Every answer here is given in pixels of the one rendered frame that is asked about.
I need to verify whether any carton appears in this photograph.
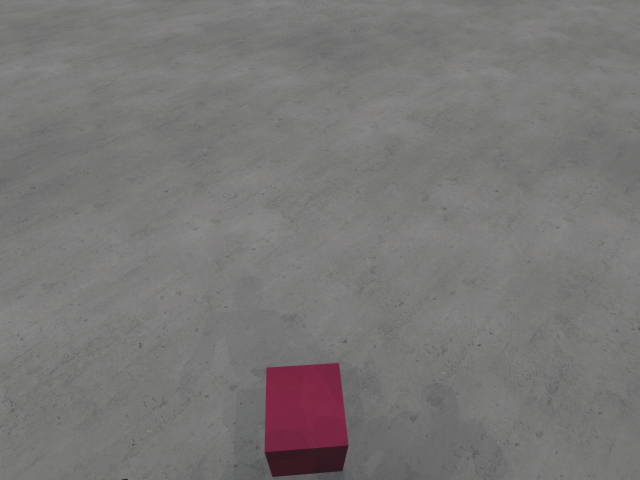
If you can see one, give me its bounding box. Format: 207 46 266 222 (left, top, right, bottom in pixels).
265 363 348 477

